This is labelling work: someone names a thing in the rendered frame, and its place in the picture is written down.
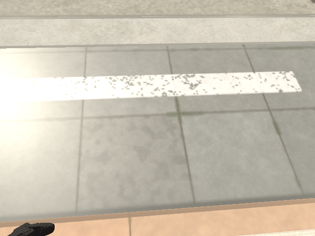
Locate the left robot hand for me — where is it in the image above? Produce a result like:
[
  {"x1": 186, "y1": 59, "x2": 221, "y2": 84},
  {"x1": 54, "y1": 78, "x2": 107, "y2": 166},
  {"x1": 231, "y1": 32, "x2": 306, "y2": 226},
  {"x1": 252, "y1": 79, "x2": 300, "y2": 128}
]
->
[{"x1": 8, "y1": 222, "x2": 55, "y2": 236}]

